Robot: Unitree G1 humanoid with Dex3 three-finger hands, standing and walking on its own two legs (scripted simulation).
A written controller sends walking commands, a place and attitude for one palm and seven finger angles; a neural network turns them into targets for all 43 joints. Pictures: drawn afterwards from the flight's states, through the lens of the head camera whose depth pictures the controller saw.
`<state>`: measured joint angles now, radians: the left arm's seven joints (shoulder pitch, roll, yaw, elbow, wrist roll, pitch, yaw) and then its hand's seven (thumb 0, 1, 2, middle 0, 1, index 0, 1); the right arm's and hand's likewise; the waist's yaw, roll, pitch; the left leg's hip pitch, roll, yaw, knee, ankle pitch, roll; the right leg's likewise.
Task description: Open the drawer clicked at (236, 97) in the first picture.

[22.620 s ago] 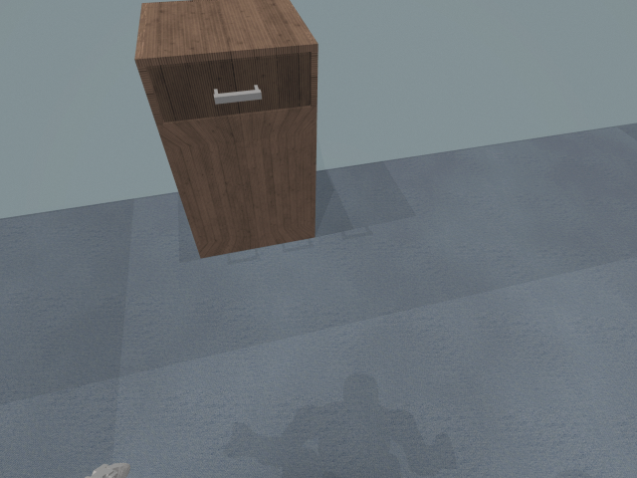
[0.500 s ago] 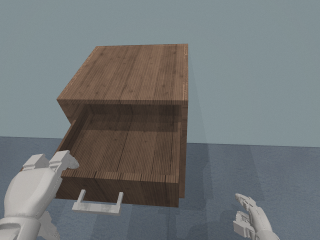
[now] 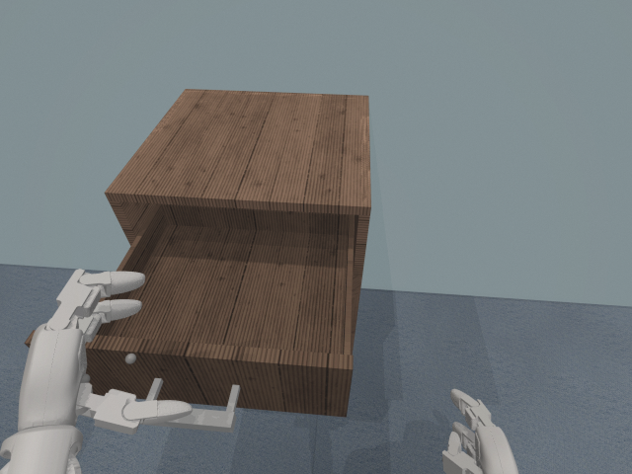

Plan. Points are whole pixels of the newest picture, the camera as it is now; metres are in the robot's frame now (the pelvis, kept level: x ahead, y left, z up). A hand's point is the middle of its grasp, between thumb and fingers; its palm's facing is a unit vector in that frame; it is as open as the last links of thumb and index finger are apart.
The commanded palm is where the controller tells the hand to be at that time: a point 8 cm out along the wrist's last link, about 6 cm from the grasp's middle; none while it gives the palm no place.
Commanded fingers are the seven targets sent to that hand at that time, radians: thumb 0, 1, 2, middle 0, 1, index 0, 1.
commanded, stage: draw the hand back to the body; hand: left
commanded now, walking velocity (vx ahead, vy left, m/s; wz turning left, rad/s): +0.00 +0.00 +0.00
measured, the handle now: (191, 403) +0.22 +0.21 -0.06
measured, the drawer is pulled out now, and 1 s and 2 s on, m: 0.29 0.29 0.29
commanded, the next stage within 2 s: step back with the hand held close in 0.76 s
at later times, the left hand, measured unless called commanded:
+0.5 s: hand (103, 342) +0.19 +0.22 +0.16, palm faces +0.39 -0.82 -0.42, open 9.1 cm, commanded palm +0.14 +0.26 +0.18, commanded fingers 0.00 0.83 0.87 -0.20 -0.34 -0.20 -0.34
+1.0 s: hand (90, 346) +0.18 +0.23 +0.17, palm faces +0.40 -0.79 -0.46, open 7.4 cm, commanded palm +0.11 +0.26 +0.18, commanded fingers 0.00 0.90 0.90 -0.20 -0.30 -0.20 -0.30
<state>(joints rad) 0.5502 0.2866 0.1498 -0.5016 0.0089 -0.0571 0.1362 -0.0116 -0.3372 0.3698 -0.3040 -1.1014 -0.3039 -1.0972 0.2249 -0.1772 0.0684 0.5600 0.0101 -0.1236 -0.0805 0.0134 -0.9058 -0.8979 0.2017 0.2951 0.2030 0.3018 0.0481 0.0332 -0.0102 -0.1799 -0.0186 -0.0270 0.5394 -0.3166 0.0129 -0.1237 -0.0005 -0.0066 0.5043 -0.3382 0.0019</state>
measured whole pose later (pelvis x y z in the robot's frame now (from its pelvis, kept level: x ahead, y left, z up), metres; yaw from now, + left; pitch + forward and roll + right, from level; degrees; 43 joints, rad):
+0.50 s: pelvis +0.01 -0.02 +0.01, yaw +1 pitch -2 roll +0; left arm 0.56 0.33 0.29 -0.50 -0.06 -0.06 0.11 0.00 0.49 0.73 -0.24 -0.56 -0.24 -0.56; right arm 0.15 -0.21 0.01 0.62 0.01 -0.10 -0.09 0.01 -0.91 -0.90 0.20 0.29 0.20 0.30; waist 0.06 0.07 -0.01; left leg -0.14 0.00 -0.04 0.46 -0.29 -0.01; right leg -0.08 0.02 -0.02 0.42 -0.31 -0.02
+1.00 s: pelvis -0.01 -0.02 +0.01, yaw +1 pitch -1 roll -1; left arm 0.53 0.35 0.35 -0.49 -0.05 -0.12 0.10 0.01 0.88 0.90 -0.21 -0.31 -0.21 -0.30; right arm 0.16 -0.22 0.02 0.59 0.01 -0.06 -0.07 0.01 -0.91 -0.90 0.20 0.30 0.20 0.30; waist 0.03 0.08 0.02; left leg -0.21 0.02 -0.07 0.48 -0.26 -0.01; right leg -0.12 0.04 -0.05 0.39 -0.26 -0.03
